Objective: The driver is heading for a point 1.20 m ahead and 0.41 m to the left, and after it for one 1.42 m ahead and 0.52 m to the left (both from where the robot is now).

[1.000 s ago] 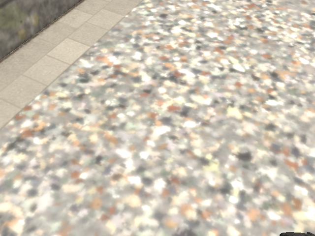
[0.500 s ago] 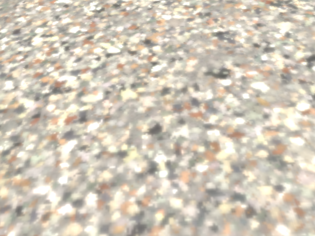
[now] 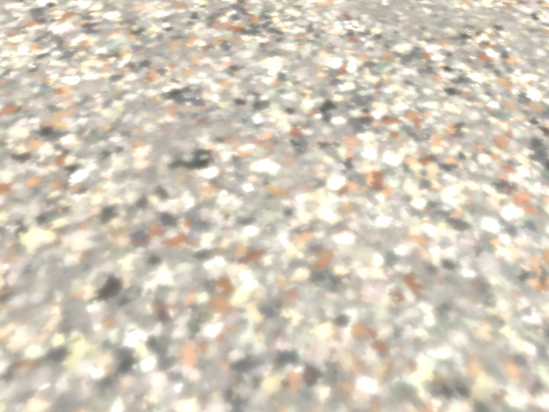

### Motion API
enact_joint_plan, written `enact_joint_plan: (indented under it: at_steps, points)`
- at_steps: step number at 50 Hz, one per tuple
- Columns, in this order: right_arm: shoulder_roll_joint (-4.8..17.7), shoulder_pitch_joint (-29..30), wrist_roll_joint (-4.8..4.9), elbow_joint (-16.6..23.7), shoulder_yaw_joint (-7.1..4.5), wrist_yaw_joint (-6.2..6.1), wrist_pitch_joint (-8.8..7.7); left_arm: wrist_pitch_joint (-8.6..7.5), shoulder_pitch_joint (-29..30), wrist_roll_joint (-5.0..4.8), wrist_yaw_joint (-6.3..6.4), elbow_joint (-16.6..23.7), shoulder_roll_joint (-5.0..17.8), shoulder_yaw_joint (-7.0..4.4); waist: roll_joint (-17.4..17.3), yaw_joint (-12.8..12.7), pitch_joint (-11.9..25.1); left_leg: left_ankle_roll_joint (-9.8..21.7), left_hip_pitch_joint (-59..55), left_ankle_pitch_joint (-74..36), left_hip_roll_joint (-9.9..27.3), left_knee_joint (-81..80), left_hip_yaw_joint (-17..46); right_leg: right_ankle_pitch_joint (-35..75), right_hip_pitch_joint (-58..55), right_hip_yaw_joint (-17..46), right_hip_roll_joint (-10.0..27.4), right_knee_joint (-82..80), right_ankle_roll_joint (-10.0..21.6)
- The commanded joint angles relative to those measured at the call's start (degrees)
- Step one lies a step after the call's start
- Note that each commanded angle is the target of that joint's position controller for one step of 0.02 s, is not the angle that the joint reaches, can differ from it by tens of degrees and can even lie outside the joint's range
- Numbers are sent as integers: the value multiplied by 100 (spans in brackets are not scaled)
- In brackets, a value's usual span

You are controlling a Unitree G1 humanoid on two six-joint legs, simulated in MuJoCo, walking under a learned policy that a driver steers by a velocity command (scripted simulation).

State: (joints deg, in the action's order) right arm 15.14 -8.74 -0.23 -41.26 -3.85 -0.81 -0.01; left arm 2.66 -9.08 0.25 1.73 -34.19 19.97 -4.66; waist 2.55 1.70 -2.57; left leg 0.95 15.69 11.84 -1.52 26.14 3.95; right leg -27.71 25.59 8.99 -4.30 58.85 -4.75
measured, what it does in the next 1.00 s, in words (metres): steps on the spot, turning left: right foot, then left foot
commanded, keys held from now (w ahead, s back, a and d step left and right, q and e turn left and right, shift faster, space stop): q+shift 0.70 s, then e+shift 0.30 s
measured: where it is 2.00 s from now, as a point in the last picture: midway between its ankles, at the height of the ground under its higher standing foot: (209, 339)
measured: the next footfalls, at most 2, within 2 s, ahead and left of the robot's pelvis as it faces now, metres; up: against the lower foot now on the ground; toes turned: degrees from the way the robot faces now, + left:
right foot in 0.14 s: +0.03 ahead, -0.13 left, +0.00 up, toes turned +11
left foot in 0.52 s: +0.02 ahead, +0.14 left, +0.00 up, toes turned +28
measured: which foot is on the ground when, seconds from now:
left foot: down 0.00-0.16, up 0.18-0.50, down 0.52-0.98, up 1.00-1.00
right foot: up 0.00-0.12, down 0.14-0.54, up 0.56-0.94, down 0.96-1.00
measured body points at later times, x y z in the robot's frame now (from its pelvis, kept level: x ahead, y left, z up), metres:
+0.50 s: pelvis +0.01 +0.01 -0.01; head +0.05 +0.04 +0.44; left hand +0.04 +0.33 -0.11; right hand +0.27 -0.19 -0.09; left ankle -0.01 +0.12 -0.73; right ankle -0.01 -0.14 -0.74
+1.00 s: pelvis +0.06 +0.04 -0.01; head +0.07 +0.05 +0.44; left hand +0.00 +0.34 -0.11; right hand +0.36 -0.05 -0.10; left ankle -0.01 +0.12 -0.74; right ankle +0.14 -0.06 -0.74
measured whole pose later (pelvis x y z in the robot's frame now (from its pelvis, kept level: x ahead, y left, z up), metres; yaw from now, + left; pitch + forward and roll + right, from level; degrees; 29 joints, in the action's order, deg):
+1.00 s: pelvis +0.06 +0.04 -0.01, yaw +32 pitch +0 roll +0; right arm 14.3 -4.7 -1.0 -37.0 -0.8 -1.1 1.2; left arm 0.1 -13.6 -0.8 -0.1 -40.0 16.7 -3.0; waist -0.4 -2.5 -1.3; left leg 2.0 15.1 19.7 -3.4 34.7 2.6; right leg -16.6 18.0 1.3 0.7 34.5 -0.7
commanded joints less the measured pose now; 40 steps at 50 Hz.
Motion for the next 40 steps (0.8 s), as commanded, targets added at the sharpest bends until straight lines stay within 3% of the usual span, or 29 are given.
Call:
enact_joint_plan:
  at_steps: [1, 2, 4, 6, 7, 8, 9, 10, 11, 13, 15, 19, 22, 24, 25, 26, 27, 28, 29, 30, 31, 32, 34, 36, 40]
  points:
    - [866, 360, 95, 383, -147, 44, 39, -162, 159, 63, -24, 401, -94, 87, -1430, -111, 452, 975, -478, -1485, 757, -669, 1161, -108, -519, -629, 187, -1679, -146]
    - [1164, 132, 119, 369, -251, 45, 88, -184, 214, -7, -16, 377, 80, 21, -1541, 7, 463, 1046, -655, -1600, 843, -600, 1426, -13, -562, -673, 63, -2010, -157]
    - [1350, 14, 192, 402, -318, 31, 122, -227, 40, -107, -1, 259, 248, -61, -1474, -58, 586, 1083, -902, -1756, 981, -489, 1914, 569, -800, -568, -57, -2894, -39]
    - [1257, 146, 327, 468, -314, -19, 129, -282, -325, -110, 5, 88, 321, -117, -1333, -289, 714, 838, -569, -1698, 873, -317, 2068, 1510, -1641, -506, 41, -4018, 239]
    - [1088, 98, 326, 486, -275, -50, 108, -292, -519, -69, 29, 52, 518, -178, -1087, -316, 925, 550, 64, -1138, 706, -59, 1913, 1931, -2446, -280, 522, -3963, 428]
    - [745, 134, 270, 637, -191, -45, 57, -248, -562, 89, 60, 20, 990, -299, 240, -220, 913, 126, 1148, -23, 172, 849, 1043, 2806, -2855, 579, 1560, -3752, 994]
    - [789, 56, 260, 667, -196, -31, 14, -222, -387, 228, 20, 9, 921, -313, 1253, -255, 796, -162, 1729, 1876, -234, 1752, 179, 3740, -2589, 1323, 2442, -3957, 1734]
    - [1134, -88, 215, 569, -327, -21, 17, -252, -189, 278, 29, 152, 527, -190, 876, -281, 727, -377, 1892, 2355, 23, 3054, 166, 4348, -2454, 1291, 2707, -3982, 2021]
    - [1173, -253, 239, 452, -394, -11, 75, -277, 68, 232, 62, 199, 285, -108, 611, -133, 666, -463, 1945, 2174, 121, 3662, 145, 4444, -2364, 858, 2479, -3916, 1877]
    - [943, -383, 208, 392, -361, -22, 248, -331, 413, 34, 97, 196, 176, -80, 550, -35, 414, -665, 2261, 1496, 330, 4011, 69, 4532, -2376, 85, 2066, -3808, 1572]
    - [724, -135, 216, 580, -270, 38, 297, -308, 265, 41, 123, 101, 252, -122, 596, -184, 313, -796, 2325, 1085, 417, 3777, -217, 4641, -2372, -364, 1901, -3862, 1592]
    - [556, 286, 204, 975, -146, 220, 300, -228, 72, 43, 105, -1, 511, -231, 617, -427, 435, -711, 1901, 870, 578, 2612, -529, 4387, -2521, -766, 2077, -3821, 1650]
    - [727, 184, 197, 1088, -203, 300, 368, -269, 155, -80, -21, -35, 749, -327, 657, -344, 482, -473, 1206, 775, 474, 1891, -860, 4506, -2266, -1091, 2205, -3622, 1524]
    - [833, 34, 206, 1115, -275, 321, 453, -345, 208, -197, -101, -72, 764, -353, 665, -218, 511, -259, 757, 605, 363, 1307, -987, 4437, -2189, -1267, 2267, -3250, 1318]
    - [884, -243, 202, 1054, -335, 304, 475, -375, 276, -252, -121, -99, 715, -350, 562, -14, 586, -100, 199, 232, 223, 767, -1060, 4422, -1966, -1519, 2164, -2760, 1107]
    - [1128, -773, 167, 907, -467, 214, 467, -417, 59, -247, -158, -210, 542, -314, 95, 218, 839, 178, -857, -506, 52, 207, -859, 4230, -1419, -1851, 1840, -1782, 754]
    - [1871, -1247, 184, 935, -679, 80, 422, -455, 39, -39, -170, -44, 288, -230, -1343, 351, 975, 789, -2237, -3288, 1083, -136, 958, 1421, 311, -2053, 1180, -35, 183]
    - [2303, -940, -48, 1164, -672, 98, 278, -490, 284, 140, -143, 339, 42, -104, -2320, 147, 1665, 2233, -2506, -3601, 2406, -329, 3312, -1368, 1573, -1075, 282, 1398, -59]
    - [1830, -855, -31, 1187, -553, 176, 129, -462, 611, 89, -113, 252, 416, -184, -1249, 457, 1682, 2197, -2215, -2645, 2331, -607, 2888, -1201, 1654, -362, 495, 1662, 17]
    - [1631, -672, 28, 1100, -471, 148, 45, -458, 764, -18, -80, 303, 433, -182, -1076, 268, 1161, 1844, -1744, -1885, 1978, -688, 2409, -708, 1633, -310, 561, 1465, 176]
    - [1503, -346, 141, 1094, -443, 99, 43, -446, 657, 11, -19, 212, 451, -205, -668, 45, 800, 1484, -1367, -1301, 1607, -731, 2055, -197, 1595, -295, 678, 995, 219]
    - [1391, 0, 205, 1162, -390, 33, 85, -419, 603, 72, 38, 186, 551, -243, -742, -102, 636, 1293, -1022, -1242, 1414, -734, 1824, 208, 1417, -297, 694, 601, 203]
    - [1387, 233, 114, 1267, -364, -69, 148, -405, 371, 93, 5, 58, 441, -222, -863, -257, 733, 1233, -584, -1645, 1117, -688, 1606, 710, 896, -376, 445, 442, 79]
    - [1345, 243, 85, 1248, -336, -125, 172, -390, 95, 40, -21, -116, 333, -168, -816, -293, 919, 1216, -657, -1871, 1092, -572, 1398, 945, 746, -471, 372, 6, -44]
    - [982, 175, -15, 1058, -139, -127, 180, -306, 77, -17, -71, -219, 124, -20, -1025, -86, 1029, 1136, -421, -1778, 1070, -415, 1041, 1204, 29, -660, 639, -767, -131]
Keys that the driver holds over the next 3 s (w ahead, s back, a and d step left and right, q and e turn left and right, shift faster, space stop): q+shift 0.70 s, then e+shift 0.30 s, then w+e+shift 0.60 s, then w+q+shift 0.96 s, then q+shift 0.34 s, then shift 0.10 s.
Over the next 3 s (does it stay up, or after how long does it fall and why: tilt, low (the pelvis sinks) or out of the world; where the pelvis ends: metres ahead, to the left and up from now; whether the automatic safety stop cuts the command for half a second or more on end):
stays up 1.39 0.32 -0.03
